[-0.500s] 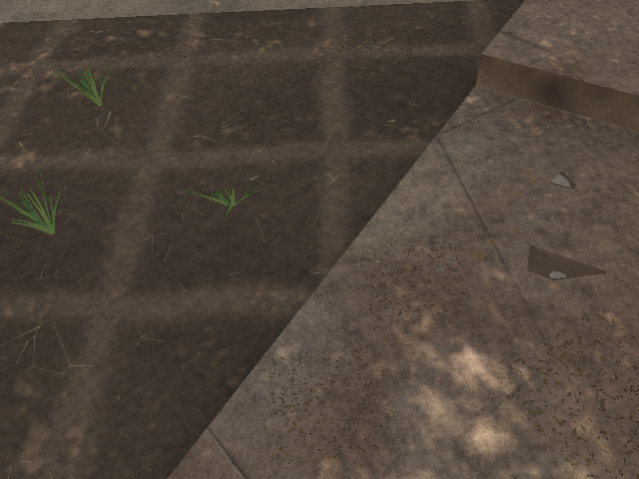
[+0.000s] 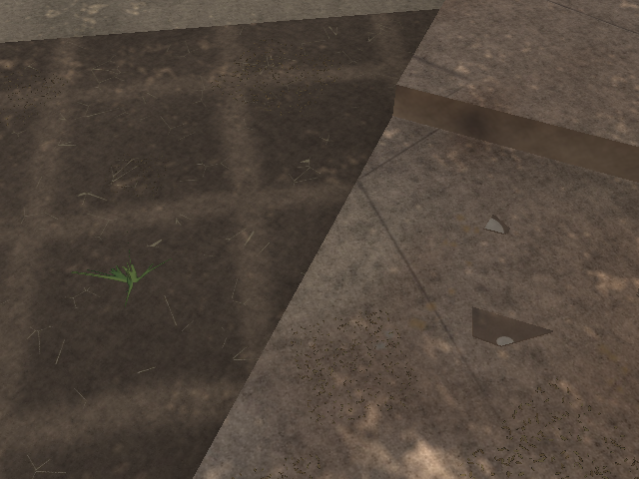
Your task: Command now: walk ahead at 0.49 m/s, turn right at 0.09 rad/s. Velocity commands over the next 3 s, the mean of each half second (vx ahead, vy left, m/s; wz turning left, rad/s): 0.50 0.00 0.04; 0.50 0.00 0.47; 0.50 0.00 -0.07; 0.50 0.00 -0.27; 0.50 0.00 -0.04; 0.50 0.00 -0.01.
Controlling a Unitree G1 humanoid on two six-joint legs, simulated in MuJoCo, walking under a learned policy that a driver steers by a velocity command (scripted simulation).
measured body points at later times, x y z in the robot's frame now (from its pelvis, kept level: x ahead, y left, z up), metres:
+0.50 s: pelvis +0.28 -0.07 +0.00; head +0.31 -0.08 +0.45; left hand +0.42 +0.19 -0.10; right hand +0.32 -0.33 -0.15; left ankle +0.17 +0.08 -0.64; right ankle +0.35 -0.16 -0.73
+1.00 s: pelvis +0.54 +0.01 -0.02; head +0.57 +0.03 +0.43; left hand +0.49 +0.29 -0.15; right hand +0.80 -0.18 -0.11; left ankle +0.59 +0.09 -0.73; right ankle +0.40 -0.17 -0.64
